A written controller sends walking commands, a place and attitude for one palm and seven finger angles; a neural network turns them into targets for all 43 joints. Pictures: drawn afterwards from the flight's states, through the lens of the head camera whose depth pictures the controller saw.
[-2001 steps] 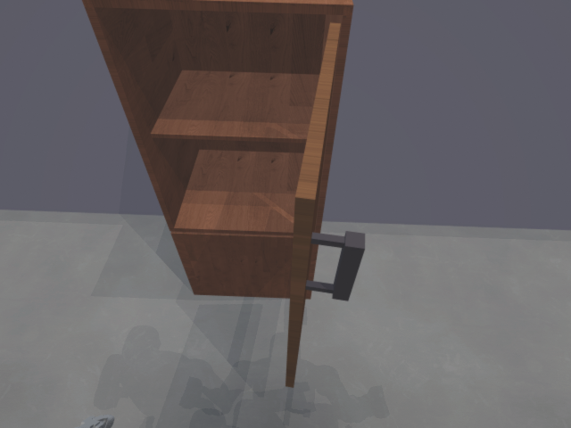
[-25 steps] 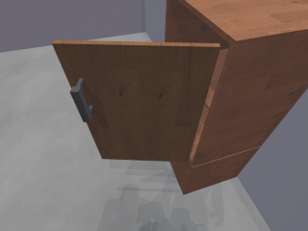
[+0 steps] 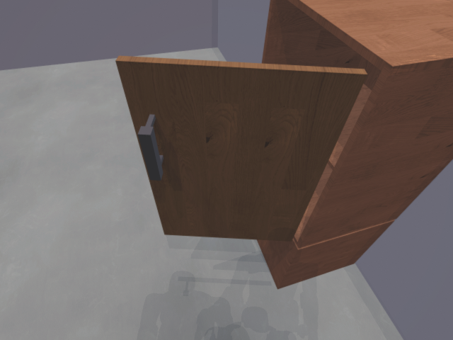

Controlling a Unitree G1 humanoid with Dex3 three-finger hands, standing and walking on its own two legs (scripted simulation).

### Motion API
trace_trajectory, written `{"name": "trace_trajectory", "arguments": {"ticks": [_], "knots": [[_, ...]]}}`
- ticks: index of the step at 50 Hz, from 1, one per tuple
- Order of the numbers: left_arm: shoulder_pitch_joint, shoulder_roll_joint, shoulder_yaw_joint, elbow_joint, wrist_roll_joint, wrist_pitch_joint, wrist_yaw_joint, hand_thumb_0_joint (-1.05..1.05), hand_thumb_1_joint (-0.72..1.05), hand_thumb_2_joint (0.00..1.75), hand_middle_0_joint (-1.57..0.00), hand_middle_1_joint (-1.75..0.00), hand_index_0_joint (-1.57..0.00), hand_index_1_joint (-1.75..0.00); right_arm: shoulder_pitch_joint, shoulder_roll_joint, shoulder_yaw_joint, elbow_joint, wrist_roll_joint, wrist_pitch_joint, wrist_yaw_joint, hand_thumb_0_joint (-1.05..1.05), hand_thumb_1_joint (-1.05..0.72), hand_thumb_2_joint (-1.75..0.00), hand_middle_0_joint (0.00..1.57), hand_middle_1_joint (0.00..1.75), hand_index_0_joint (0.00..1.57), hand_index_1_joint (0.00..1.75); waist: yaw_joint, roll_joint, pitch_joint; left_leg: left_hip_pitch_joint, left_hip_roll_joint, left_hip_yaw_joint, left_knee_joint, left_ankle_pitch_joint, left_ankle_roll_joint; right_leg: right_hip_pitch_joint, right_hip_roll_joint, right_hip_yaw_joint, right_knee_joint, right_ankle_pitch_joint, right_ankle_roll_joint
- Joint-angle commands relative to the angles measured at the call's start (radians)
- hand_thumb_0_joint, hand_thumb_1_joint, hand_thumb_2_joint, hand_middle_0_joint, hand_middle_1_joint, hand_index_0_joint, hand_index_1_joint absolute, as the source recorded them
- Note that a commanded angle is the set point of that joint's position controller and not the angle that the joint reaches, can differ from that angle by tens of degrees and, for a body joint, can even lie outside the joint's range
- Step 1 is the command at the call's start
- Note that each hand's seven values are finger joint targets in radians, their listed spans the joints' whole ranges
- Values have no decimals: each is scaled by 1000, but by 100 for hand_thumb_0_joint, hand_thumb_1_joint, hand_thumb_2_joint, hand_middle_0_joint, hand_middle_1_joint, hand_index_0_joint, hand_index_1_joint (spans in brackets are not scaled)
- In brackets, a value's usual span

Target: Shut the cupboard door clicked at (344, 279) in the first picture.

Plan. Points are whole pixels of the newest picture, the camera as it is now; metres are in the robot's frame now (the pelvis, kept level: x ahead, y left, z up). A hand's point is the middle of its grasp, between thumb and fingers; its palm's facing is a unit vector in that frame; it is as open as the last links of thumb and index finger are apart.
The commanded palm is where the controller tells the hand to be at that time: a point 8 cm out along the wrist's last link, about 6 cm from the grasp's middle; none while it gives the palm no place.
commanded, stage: come to a stop and stand still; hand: left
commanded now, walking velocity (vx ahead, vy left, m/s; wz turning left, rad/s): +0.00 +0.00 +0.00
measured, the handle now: (154, 148) +0.45 +0.19 +0.08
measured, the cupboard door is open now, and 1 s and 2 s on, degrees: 70 70 70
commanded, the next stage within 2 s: look again from close up in 0.12 s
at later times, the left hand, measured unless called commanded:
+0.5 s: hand out of the picture +0.00 +0.17 -0.17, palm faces +0.02 -0.98 -0.22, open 7.4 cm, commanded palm none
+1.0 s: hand (149, 306) +0.18 +0.15 -0.03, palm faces +0.24 -0.96 -0.17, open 7.1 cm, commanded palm +0.10 +0.19 -0.06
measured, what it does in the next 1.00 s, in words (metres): stands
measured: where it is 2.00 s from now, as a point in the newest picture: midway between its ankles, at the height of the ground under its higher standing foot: outside the picture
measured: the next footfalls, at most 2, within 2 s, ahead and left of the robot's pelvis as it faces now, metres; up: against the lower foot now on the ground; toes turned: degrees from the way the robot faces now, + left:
none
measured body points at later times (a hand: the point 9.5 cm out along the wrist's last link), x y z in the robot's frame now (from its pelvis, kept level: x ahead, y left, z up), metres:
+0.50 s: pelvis +0.00 +0.00 -0.01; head +0.00 -0.02 +0.44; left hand +0.00 +0.22 -0.16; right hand +0.01 -0.22 -0.17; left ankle -0.03 +0.07 -0.74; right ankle +0.00 -0.15 -0.74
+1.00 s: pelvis -0.01 -0.04 -0.01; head -0.01 -0.06 +0.44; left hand +0.16 +0.20 -0.02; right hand +0.07 -0.29 -0.14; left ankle -0.03 +0.07 -0.74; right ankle +0.00 -0.15 -0.74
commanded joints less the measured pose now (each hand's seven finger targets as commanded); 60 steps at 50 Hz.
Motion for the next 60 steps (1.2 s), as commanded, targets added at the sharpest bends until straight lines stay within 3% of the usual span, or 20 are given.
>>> {"name": "trace_trajectory", "arguments": {"ticks": [1, 9, 10, 11, 12, 14, 17, 22, 40, 41, 42, 43, 44, 45, 48, 49, 51, 53, 56, 60], "knots": [[59, 70, 7, -12, -4, -6, 10, 0, 90, 90, -20, -30, -20, -30, 63, -98, -20, -13, -1, -17, -8, 0, -90, -90, 20, 30, 20, 30, 1, 5, 54, -75, 163, -137, -127, 231, -17, 14, -31, 40, -50, 106, -62], [64, 62, 5, -2, -2, -8, 11, 0, 90, 90, -20, -30, -20, -30, 84, -74, -19, 5, -1, -18, -6, 0, -90, -90, 20, 30, 20, 30, -1, 24, 63, -87, 158, -135, -148, 157, -17, 14, -30, 45, -61, 116, -64], [68, 60, 6, 2, -3, -10, 12, 0, 90, 90, -20, -30, -20, -30, 86, -72, -19, 9, -2, -20, -7, 0, -90, -90, 20, 30, 20, 30, -2, 30, 44, -69, 158, -127, -141, 191, -18, 16, -34, 45, -58, 134, -64], [106, 113, -6, 33, 9, -36, 50, 0, 90, 90, -20, -30, -20, -30, -6, -151, -21, -67, 13, -33, 3, 0, -90, -90, 20, 30, 20, 30, 10, 16, 10, -82, 187, -113, 60, 562, -53, -6, -65, 65, -22, 410, -54], [98, 124, 0, -5, -2, -39, 43, 0, 90, 90, -20, -30, -20, -30, 76, -127, -24, -83, -3, -32, 5, 0, -90, -90, 20, 30, 20, 30, -21, 107, -87, -60, 150, -120, 25, 355, -66, 46, -62, 53, 26, 199, -81], [72, 97, -8, -7, -1, -37, 27, 0, 90, 90, -20, -30, -20, -30, 83, -108, -16, -73, -12, -40, 3, 0, -90, -90, 20, 30, 20, 30, -11, 219, -72, -69, 173, -146, -13, 439, -50, 11, -21, 20, 50, 80, -89], [70, 80, -12, -4, -6, -34, 21, 0, 90, 90, -20, -30, -20, -30, 99, -111, -17, -86, -5, -35, -6, 0, -90, -90, 20, 30, 20, 30, -21, 115, -75, -22, 178, -143, 9, 494, -26, 0, -8, 13, 44, 94, -85], [53, 75, -16, -4, -5, -27, 15, 0, 90, 90, -20, -30, -20, -30, 81, -114, -16, -87, -3, -24, 3, 0, -90, -90, 20, 30, 20, 30, -25, -26, 83, -115, 153, -141, -70, 140, -20, -71, -21, 59, -6, 53, -86], [62, 110, -5, -5, -6, -32, 9, 0, 90, 90, -20, -30, -20, -30, 43, -114, -14, -32, -2, -24, 3, 0, -90, -90, 20, 30, 20, 30, -15, 8, 32, -49, 144, -88, -74, 139, -32, -29, -41, 99, -56, 184, -91], [127, 139, 3, 29, 5, -45, 48, 0, 90, 90, -20, -30, -20, -30, -35, -158, -26, -93, 8, -23, 11, 0, -90, -90, 20, 30, 20, 30, 13, -194, 22, -128, 182, -73, 119, 269, -58, -1, -80, 110, -19, 593, -59], [-803, 681, 363, -1604, -113, -331, 50, 0, 90, 90, -20, -30, -20, -30, 47, -381, -71, -372, 11, -221, -98, 0, -90, -90, 20, 30, 20, 30, -159, 19, -370, 169, 138, -73, 126, 496, -33, -24, 29, 43, 153, 450, -55], [-92, 182, 0, -1224, -134, -227, 49, 0, 90, 90, -22, -32, -22, -32, -51, -227, -9, -364, 57, -293, -98, 0, -90, -90, 20, 30, 20, 30, -47, 329, -468, 195, 92, -60, 87, 565, -39, -83, 89, -22, 189, 202, -65], [-103, 185, 36, -1258, -176, -182, 92, 0, 90, 90, -24, -34, -24, -34, -65, -242, -13, -333, 41, -328, -80, 0, -90, -90, 20, 30, 20, 30, -9, 367, -434, 170, 109, -70, 55, 636, -89, -71, 83, -36, 122, 84, -78], [171, -68, -91, -992, -161, -68, 92, 0, 90, 90, -25, -36, -25, -36, -71, -181, -20, -301, 48, -341, -53, 0, -90, -90, 20, 30, 20, 30, -36, 229, -260, 38, 113, -95, 29, 526, -88, -115, 58, -47, 111, 54, -61], [-19, 75, 32, -1114, -158, -186, 70, 0, 90, 90, -31, -42, -31, -42, -85, -245, -62, -429, 31, -369, -32, 0, -90, -90, 20, 30, 20, 30, -80, -21, -1, -232, 58, -115, 123, 121, -63, -252, 51, -62, 70, 20, -59], [114, 91, 101, -990, -166, -230, 38, 0, 90, 90, -33, -44, -33, -44, -96, -237, -75, -459, 30, -369, -25, 0, -90, -90, 20, 30, 20, 30, -42, -151, 47, -316, 45, -108, 152, 67, -62, -285, 48, -60, 68, -61, -59], [352, 31, 135, -827, -218, -362, -71, 0, 90, 90, -36, -48, -36, -48, -117, -219, -90, -518, 14, -364, -4, 0, -90, -90, 20, 30, 20, 30, 21, -373, 24, -466, 25, -92, 254, -16, -72, -343, 41, -25, 129, -158, -48], [440, 49, 194, -847, -281, -511, -214, 0, 90, 90, -40, -52, -40, -52, -138, -221, -106, -574, 12, -347, 22, 0, -90, -90, 20, 30, 20, 30, 61, -403, -76, -572, 5, -71, 346, -43, -88, -297, 17, 39, 209, -86, -41], [381, 178, 291, -887, -301, -606, -378, 0, 90, 90, -46, -58, -46, -58, -180, -240, -115, -667, 24, -318, 43, 0, -90, -90, 20, 30, 20, 30, 81, -113, -189, -624, -14, -36, 450, -32, -84, -286, -10, 107, 314, 11, -63], [146, 245, 306, -1212, -319, -567, -365, 0, 90, 90, -53, -66, -53, -66, -200, -232, -103, -774, 29, -298, 23, 0, -90, -90, 20, 30, 20, 30, 58, 129, -300, -620, -5, -33, 508, -64, -57, -362, 9, 143, 334, -192, -75]]}}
